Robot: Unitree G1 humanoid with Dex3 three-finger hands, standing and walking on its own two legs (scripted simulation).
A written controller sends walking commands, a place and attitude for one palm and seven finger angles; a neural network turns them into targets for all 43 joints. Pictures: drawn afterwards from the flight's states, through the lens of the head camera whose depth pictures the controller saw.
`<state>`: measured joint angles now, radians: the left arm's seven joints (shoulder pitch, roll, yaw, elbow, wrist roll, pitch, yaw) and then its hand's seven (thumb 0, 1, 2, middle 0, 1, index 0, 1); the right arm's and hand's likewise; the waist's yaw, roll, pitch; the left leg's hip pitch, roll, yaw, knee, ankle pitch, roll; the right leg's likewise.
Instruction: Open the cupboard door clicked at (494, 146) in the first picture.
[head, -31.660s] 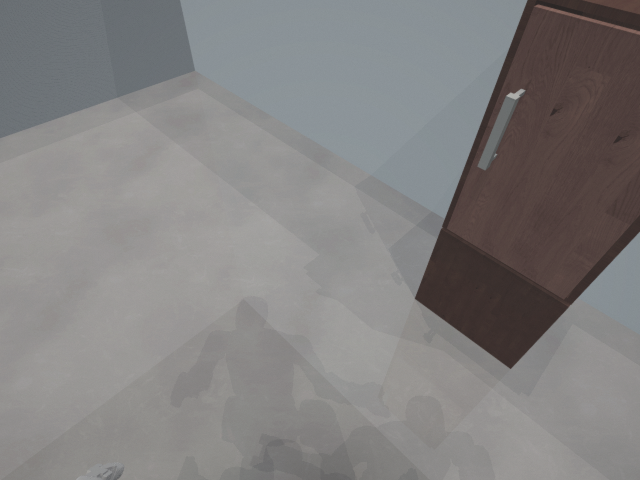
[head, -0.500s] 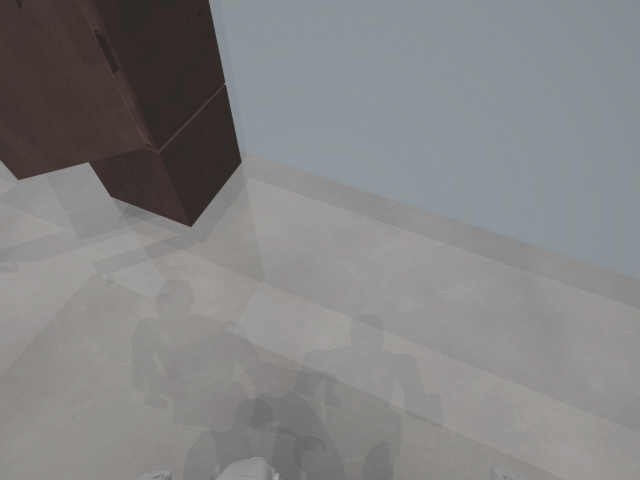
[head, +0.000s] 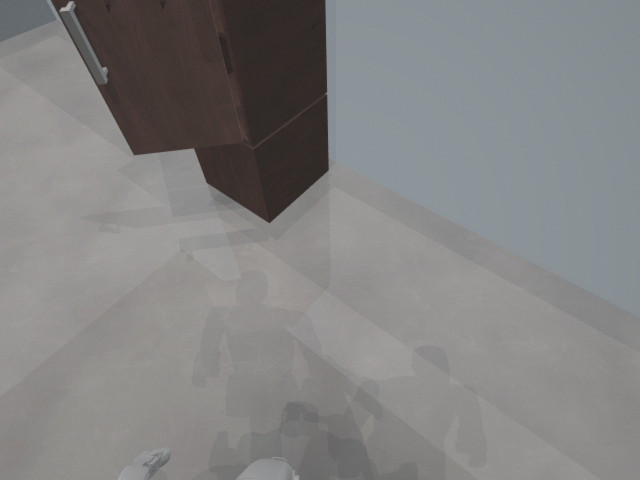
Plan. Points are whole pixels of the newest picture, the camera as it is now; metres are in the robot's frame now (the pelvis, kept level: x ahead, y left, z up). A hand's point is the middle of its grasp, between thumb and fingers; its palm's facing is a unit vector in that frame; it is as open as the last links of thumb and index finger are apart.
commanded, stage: turn to face it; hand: left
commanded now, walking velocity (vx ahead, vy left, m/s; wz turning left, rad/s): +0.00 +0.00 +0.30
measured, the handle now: (87, 44) +1.02 +0.61 +0.02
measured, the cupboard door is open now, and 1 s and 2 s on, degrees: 47 47 47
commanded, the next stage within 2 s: take the last steps up to it in 0.14 s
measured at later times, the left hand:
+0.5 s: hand out of the picture +0.04 +0.23 -0.16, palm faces +0.21 -0.96 -0.20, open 7.4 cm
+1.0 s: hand out of the picture +0.04 +0.25 -0.18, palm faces +0.37 -0.91 -0.16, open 7.4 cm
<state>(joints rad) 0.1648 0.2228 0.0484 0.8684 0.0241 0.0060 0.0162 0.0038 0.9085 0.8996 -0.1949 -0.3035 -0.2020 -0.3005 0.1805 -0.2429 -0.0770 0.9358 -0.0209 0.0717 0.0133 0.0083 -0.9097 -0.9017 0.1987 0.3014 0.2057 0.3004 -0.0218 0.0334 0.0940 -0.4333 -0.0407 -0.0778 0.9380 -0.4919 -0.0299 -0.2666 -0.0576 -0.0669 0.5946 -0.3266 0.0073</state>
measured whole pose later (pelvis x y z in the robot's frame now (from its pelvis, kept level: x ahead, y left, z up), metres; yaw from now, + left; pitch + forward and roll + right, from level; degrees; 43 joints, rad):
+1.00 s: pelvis +0.15 +0.11 -0.01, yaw +17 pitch +1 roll +0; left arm 0.40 0.17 0.06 1.10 0.03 -0.03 -0.01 0.00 0.90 0.90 -0.20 -0.30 -0.21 -0.30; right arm 0.17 -0.22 -0.05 0.97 -0.03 -0.03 0.04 0.01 -0.91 -0.90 0.19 0.30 0.20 0.30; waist 0.04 -0.03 0.06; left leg -0.40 0.06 0.10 0.56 -0.16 0.01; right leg -0.10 -0.19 -0.14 0.61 -0.46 0.08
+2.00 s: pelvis +0.46 +0.31 +0.01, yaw +11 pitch +1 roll -1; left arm 0.18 0.19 0.05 1.02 0.02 0.03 0.01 0.00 0.91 0.90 -0.19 -0.30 -0.20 -0.30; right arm 0.19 -0.15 -0.01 1.04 -0.03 -0.02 -0.04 0.00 -0.94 -0.90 0.20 0.30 0.21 0.30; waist 0.00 -0.04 0.06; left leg -0.25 0.02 0.16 0.47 -0.24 0.07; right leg -0.44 -0.04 -0.05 0.90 -0.39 0.02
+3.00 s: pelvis +0.44 +0.31 +0.00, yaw +9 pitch +0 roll +1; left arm 0.32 0.19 -0.01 1.02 0.03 0.01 0.03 0.00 0.91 0.90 -0.19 -0.30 -0.20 -0.30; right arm 0.22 -0.19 -0.01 0.93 -0.02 -0.01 -0.01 -0.01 -0.93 -0.90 0.20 0.30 0.21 0.30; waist 0.02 0.05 0.00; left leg -0.25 -0.06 0.10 0.50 -0.25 0.08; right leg -0.26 -0.05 0.02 0.55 -0.28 0.03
